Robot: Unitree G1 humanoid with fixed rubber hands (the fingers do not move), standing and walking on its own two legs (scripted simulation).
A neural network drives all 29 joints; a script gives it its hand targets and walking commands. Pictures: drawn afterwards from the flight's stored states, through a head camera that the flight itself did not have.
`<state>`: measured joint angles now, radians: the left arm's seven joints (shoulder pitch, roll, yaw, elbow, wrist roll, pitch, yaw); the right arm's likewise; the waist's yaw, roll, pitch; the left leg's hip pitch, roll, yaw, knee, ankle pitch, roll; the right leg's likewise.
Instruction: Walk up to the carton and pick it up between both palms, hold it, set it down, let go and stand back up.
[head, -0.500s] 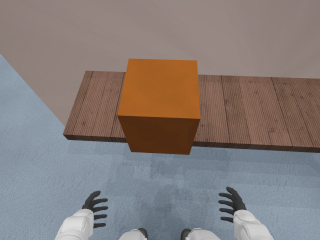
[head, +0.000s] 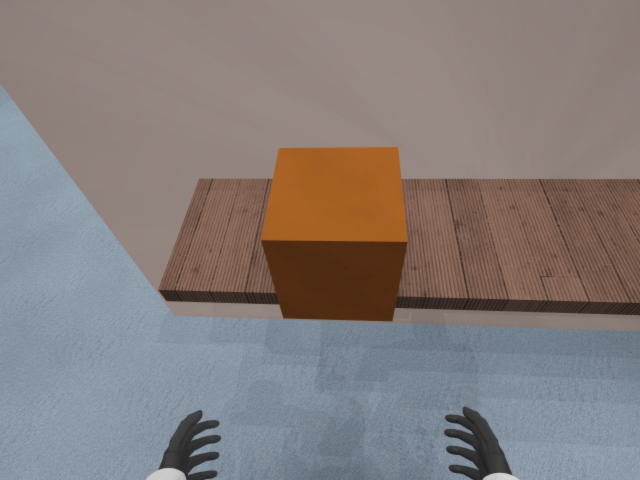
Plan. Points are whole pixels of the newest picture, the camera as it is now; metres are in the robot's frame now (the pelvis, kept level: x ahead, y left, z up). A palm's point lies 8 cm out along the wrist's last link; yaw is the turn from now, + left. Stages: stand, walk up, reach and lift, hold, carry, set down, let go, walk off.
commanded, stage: reach and lift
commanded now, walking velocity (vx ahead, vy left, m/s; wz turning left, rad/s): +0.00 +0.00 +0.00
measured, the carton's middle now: (337, 237) +0.44 +0.01 +0.00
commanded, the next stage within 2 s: none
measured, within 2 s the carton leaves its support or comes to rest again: neither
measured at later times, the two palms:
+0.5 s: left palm (175, 406) +0.21 +0.22 -0.05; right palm (480, 402) +0.21 -0.17 -0.05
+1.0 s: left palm (187, 364) +0.26 +0.21 -0.03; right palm (479, 363) +0.25 -0.17 -0.03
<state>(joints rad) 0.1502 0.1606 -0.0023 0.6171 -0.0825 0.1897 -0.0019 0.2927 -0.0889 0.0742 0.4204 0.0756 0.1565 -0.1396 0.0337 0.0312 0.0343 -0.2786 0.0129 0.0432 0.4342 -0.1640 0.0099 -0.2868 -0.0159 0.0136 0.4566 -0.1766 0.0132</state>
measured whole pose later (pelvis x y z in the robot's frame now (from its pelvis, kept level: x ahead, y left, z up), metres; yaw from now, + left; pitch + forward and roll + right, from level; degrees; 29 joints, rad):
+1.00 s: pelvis +0.06 +0.02 +0.00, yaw +0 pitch +2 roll +0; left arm 0.18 0.15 -0.09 0.45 -0.10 -0.26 0.05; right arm 0.22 -0.13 0.07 0.50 0.16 -0.36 -0.05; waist 0.03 -0.01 -0.03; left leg -0.21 0.00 0.05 0.42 -0.25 0.02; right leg -0.20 -0.03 0.02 0.39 -0.23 0.03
